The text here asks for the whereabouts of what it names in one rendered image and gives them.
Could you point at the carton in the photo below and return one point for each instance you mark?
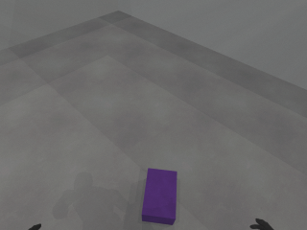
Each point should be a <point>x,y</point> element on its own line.
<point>160,197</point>

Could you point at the robot right hand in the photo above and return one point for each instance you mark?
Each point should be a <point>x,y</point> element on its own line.
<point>262,225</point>

